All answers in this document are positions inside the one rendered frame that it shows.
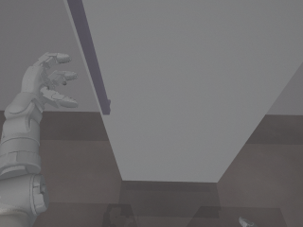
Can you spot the fridge door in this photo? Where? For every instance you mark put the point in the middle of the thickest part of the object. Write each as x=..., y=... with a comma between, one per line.
x=189, y=80

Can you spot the right robot hand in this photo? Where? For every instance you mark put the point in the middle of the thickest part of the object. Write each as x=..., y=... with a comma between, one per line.
x=246, y=223

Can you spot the robot left upper arm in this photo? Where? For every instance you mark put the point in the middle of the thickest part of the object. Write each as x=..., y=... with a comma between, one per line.
x=22, y=199

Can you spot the handle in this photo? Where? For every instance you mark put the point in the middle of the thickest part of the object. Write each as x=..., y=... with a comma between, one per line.
x=80, y=21

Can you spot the left robot forearm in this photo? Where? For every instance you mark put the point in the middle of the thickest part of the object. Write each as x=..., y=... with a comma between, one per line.
x=20, y=139

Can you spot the left robot hand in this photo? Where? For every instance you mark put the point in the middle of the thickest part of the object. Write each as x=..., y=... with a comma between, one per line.
x=36, y=79

